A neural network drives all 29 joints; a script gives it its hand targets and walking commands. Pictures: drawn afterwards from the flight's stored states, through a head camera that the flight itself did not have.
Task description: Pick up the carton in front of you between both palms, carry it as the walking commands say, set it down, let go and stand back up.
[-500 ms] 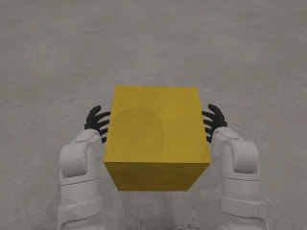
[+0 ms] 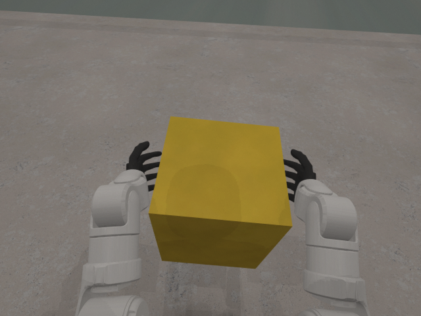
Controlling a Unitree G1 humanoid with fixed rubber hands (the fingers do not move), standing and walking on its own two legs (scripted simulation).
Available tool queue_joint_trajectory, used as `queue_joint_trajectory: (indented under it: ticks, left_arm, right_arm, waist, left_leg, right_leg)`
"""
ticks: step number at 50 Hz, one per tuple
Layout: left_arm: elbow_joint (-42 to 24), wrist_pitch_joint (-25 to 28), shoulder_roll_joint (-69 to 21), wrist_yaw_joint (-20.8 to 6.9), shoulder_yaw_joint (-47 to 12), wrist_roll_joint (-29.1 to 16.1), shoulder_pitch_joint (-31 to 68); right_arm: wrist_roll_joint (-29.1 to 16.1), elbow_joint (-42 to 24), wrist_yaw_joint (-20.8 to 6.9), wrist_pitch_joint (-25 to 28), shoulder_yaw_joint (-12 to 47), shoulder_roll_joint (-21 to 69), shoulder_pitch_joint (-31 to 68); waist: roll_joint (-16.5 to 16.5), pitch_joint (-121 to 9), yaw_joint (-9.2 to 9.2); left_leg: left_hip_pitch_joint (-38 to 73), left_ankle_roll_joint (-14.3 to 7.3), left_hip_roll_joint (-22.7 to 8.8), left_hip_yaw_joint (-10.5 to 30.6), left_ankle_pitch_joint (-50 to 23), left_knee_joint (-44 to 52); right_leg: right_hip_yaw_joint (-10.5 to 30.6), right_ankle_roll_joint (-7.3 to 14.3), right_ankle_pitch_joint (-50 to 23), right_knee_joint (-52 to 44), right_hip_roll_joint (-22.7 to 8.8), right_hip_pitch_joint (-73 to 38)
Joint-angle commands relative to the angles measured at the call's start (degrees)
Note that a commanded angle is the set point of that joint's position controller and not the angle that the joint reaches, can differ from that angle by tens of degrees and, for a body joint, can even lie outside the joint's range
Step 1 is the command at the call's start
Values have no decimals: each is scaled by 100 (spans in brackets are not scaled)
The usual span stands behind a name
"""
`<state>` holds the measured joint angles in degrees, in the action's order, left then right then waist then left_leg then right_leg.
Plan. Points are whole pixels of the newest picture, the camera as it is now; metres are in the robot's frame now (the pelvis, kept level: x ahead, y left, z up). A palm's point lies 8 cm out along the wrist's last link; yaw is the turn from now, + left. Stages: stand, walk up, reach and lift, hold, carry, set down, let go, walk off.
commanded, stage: carry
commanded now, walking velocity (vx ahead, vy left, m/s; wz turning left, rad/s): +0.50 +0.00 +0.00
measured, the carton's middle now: (216, 198) +0.36 +0.03 +0.04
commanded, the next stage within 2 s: none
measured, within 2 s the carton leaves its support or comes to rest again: neither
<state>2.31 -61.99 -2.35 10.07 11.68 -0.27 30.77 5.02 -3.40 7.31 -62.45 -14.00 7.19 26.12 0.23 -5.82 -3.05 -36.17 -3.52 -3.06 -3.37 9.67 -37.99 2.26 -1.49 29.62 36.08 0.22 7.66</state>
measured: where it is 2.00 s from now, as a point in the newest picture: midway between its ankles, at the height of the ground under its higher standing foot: (159, 146)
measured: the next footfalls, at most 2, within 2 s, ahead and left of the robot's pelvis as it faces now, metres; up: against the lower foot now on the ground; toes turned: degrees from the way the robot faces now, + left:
right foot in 0.60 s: +0.45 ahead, +0.09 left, +0.00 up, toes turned +1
left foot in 0.90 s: +0.81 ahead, +0.43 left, +0.00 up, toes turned +9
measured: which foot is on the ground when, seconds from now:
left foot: down 0.00-0.58, up 0.60-0.88, down 0.90-1.00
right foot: down 0.00-0.00, up 0.02-0.58, down 0.60-0.88, up 0.90-1.00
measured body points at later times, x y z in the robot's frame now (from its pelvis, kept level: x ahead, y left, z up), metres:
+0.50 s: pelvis +0.29 +0.13 +0.04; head +0.30 +0.18 +0.48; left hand +0.61 +0.30 +0.13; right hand +0.61 +0.00 +0.15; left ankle +0.13 +0.09 -0.70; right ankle +0.40 +0.02 -0.65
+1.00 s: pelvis +0.66 +0.31 +0.02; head +0.65 +0.34 +0.47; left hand +0.92 +0.47 +0.08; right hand +0.90 +0.17 +0.08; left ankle +0.77 +0.42 -0.71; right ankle +0.50 +0.15 -0.61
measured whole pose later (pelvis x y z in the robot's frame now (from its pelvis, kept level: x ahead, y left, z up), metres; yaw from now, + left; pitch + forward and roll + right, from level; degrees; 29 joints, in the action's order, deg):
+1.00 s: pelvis +0.66 +0.31 +0.02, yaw +0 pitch +3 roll -1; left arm -22.0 -68.8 -7.3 7.9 5.7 5.3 4.9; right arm 4.9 -20.8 7.3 -68.1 -0.5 7.4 0.4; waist -2.1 -4.6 1.1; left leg -28.9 -2.8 -4.7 -7.8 6.4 -32.0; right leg 0.7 -1.2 24.0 66.2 -3.6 18.7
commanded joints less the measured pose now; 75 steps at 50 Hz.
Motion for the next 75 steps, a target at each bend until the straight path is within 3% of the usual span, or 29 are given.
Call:
queue_joint_trajectory:
  ticks: [1,3,7,19,24,26,27,28,29,30,32,34,36,37,39,41,42,43,44,46,48,53,62,67,70,71,72,73,75]
  left_arm:
    - [-596,-82,-5436,-684,-3601,-1410,2946]
    - [-676,-81,-5720,-698,-3555,-1212,2883]
    - [-1148,134,-5829,-676,-3801,-1071,3126]
    - [-1451,-291,-5320,-632,-4237,-1076,1509]
    - [-1687,-578,-5912,-899,-4621,-1294,1087]
    - [-1891,-552,-6174,-1036,-4729,-1328,1107]
    - [-1971,-493,-6232,-1095,-4743,-1282,716]
    - [-2024,-444,-6387,-1130,-4774,-1302,568]
    - [-2113,-375,-6497,-1158,-4896,-1373,92]
    - [-2528,-342,-6628,-1181,-5015,-1489,193]
    - [-3254,-283,-6633,-1241,-4955,-1715,465]
    - [-3182,-426,-6482,-1364,-5180,-1883,269]
    - [-3102,-538,-5875,-1432,-5094,-1991,79]
    - [-2863,-644,-5697,-1447,-5030,-1990,-246]
    - [-2916,-704,-5369,-1447,-4798,-1851,-504]
    - [-2895,-698,-5290,-1417,-4641,-1575,-807]
    - [-2876,-708,-5323,-1398,-4548,-1517,-834]
    - [-2939,-702,-5239,-1395,-4466,-1392,-720]
    - [-3048,-690,-5352,-1415,-4428,-1348,-731]
    - [-3107,-637,-5763,-1479,-4544,-1460,-438]
    - [-2963,-565,-6010,-1531,-4674,-1526,-458]
    - [-2922,-381,-6149,-1418,-4931,-1519,-560]
    - [-2625,-758,-5674,-1300,-4657,-1421,-762]
    - [-2464,-992,-5438,-1300,-4442,-1560,-678]
    - [-2503,-995,-5492,-1292,-4401,-1613,-616]
    - [-2402,-984,-5474,-1289,-4300,-1547,-770]
    - [-2421,-940,-5405,-1292,-4328,-1474,-878]
    - [-2431,-877,-5692,-1321,-4451,-1535,-735]
    - [-2585,-741,-6274,-1398,-4599,-1613,-665]
  right_arm:
    - [-1820,-201,-508,-5,3855,4719,3169]
    - [-2128,-643,-645,-4,4136,5060,3566]
    - [-2650,-1337,-917,157,4496,5421,4113]
    - [-2062,-1391,-898,-342,4079,4264,2058]
    - [-1712,-1471,-1109,-606,3952,4466,1074]
    - [-1662,-1484,-1209,-560,4031,4696,651]
    - [-1703,-1675,-1254,-488,4121,4765,894]
    - [-1778,-1814,-1299,-424,4267,5034,1045]
    - [-1950,-2387,-1337,-362,4539,5276,1242]
    - [-1987,-2467,-1337,-308,4422,5351,1148]
    - [-2011,-2649,-1285,-291,4526,5262,643]
    - [-1517,-2518,-1116,-232,4151,5158,-108]
    - [-1257,-2380,-994,-338,4235,5047,-358]
    - [-1161,-2335,-936,-422,4188,4841,-457]
    - [-1251,-2178,-953,-556,4345,4844,-711]
    - [-1525,-2201,-1058,-590,4571,4838,-700]
    - [-1647,-2281,-1111,-592,4644,4864,-542]
    - [-1773,-2253,-1138,-587,4747,4928,-311]
    - [-1976,-2514,-1171,-521,4903,4930,15]
    - [-2203,-2938,-1189,-403,5154,5324,256]
    - [-2242,-3096,-1172,-398,5207,5274,375]
    - [-2304,-2897,-1242,-265,5136,5480,185]
    - [-2154,-3020,-1140,-689,4868,4634,336]
    - [-2056,-2904,-1004,-927,4727,4351,509]
    - [-2088,-2854,-999,-947,4768,4543,556]
    - [-2054,-2795,-1005,-961,4737,4532,542]
    - [-2091,-2848,-1016,-967,4765,4616,524]
    - [-2136,-2939,-1045,-924,4875,4802,673]
    - [-2293,-3108,-1148,-783,5067,5232,813]
  waist:
    - [1496,-2869,601]
    - [664,-2428,584]
    - [958,-2168,565]
    - [396,-1507,383]
    - [1050,-1420,401]
    - [1092,-1521,367]
    - [926,-1588,-225]
    - [-747,-1541,-391]
    - [-1788,-2025,-378]
    - [-428,-2152,-378]
    - [754,-1197,205]
    - [330,-984,468]
    - [-939,-467,428]
    - [-1224,-228,387]
    - [-1228,-294,119]
    - [-1108,-745,305]
    - [-705,-1092,377]
    - [194,-1302,473]
    - [1805,-1588,358]
    - [973,-1827,399]
    - [234,-1644,425]
    - [1168,-1579,376]
    - [586,-468,392]
    - [681,-255,428]
    - [591,-845,283]
    - [136,-1336,131]
    - [-1527,-2005,116]
    - [-2001,-1745,151]
    - [-635,-1815,89]
  left_leg:
    - [5592,-1160,-1568,3786,-1498,987]
    - [4558,-910,-1462,3096,-1042,1211]
    - [3881,-630,-1182,2121,-1258,1530]
    - [5478,467,-768,554,-5626,2089]
    - [5470,552,-409,-229,-8927,1440]
    - [4446,834,-397,-468,-9108,-12]
    - [2804,1297,-64,-1004,-8403,-1892]
    - [168,1137,443,-381,-2347,-4179]
    - [-1782,1029,965,380,1973,-5950]
    - [-2332,608,616,1598,2428,-6471]
    - [-1904,285,118,1108,1408,-4845]
    - [-1077,277,-507,1040,697,-2659]
    - [270,382,-264,167,-103,-698]
    - [692,349,-69,-62,-506,108]
    - [1420,375,344,-877,-546,594]
    - [2794,332,732,-1165,-638,1002]
    - [3689,334,533,-948,-608,1268]
    - [4565,69,-140,32,225,1385]
    - [4847,-626,-1563,2656,581,2070]
    - [4384,-1067,-2190,3409,93,2321]
    - [3675,-832,-2097,2669,582,2490]
    - [3228,-340,-1519,1110,733,2768]
    - [3134,-280,-1315,274,724,3123]
    - [4035,-397,-1208,232,-1281,2502]
    - [3473,-77,-882,-475,-3226,967]
    - [2289,163,-639,-719,-2803,-259]
    - [704,351,38,-743,-886,-2226]
    - [-951,289,544,-290,1684,-3088]
    - [-1291,211,16,237,1893,-3522]
  right_leg:
    - [77,23,-47,4579,216,4118]
    - [63,72,-414,4095,-157,3875]
    - [-368,117,-980,3051,-214,3401]
    - [-1243,314,-2663,1186,122,3972]
    - [-2268,338,-2741,-664,960,2256]
    - [-2482,323,-2851,-1293,889,456]
    - [-1981,609,-3644,-2264,453,-1390]
    - [-109,1375,-5199,-1892,-754,-3170]
    - [2124,2196,-7368,-1397,-2060,-4151]
    - [2554,2143,-6686,-1258,-2184,-4053]
    - [2408,1438,-4007,-2024,-2052,-2260]
    - [1419,1270,-2432,-2861,-1952,-1325]
    - [-272,816,-3179,-2906,-981,-65]
    - [-460,742,-3727,-3045,-869,89]
    - [-647,732,-4991,-2667,-1026,-144]
    - [-1095,421,-5873,-1146,-697,205]
    - [-1234,269,-5120,-230,-550,629]
    - [-1353,69,-3645,953,-200,1637]
    - [-1189,-162,-1220,2725,453,2629]
    - [-104,12,-437,4092,-192,3067]
    - [90,199,-719,3669,-569,2977]
    - [-575,219,-1206,1528,-548,2532]
    - [-1091,125,-2702,-405,-464,2467]
    - [-1286,198,-2133,-735,-334,2795]
    - [-1633,375,-1976,-1236,-6,778]
    - [-814,672,-1920,-1168,-560,-806]
    - [1701,1298,-1789,-1595,-2072,-2121]
    - [2718,1863,-3557,-1899,-2487,-2915]
    - [1797,1651,-4724,-1610,-2326,-2872]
